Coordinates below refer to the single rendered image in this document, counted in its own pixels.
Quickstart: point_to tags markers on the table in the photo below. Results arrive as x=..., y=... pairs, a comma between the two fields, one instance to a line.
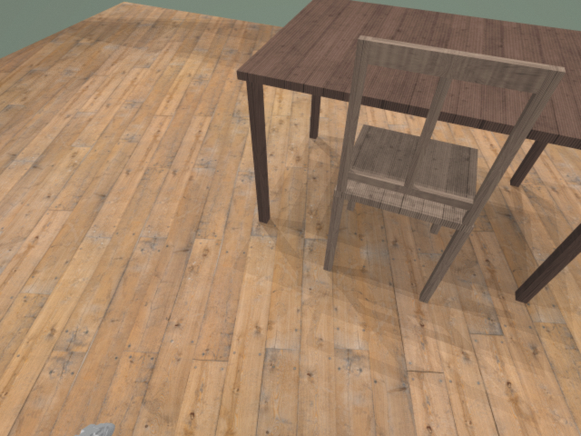
x=314, y=53

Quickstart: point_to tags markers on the chair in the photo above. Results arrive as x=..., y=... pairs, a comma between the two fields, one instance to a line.
x=419, y=177

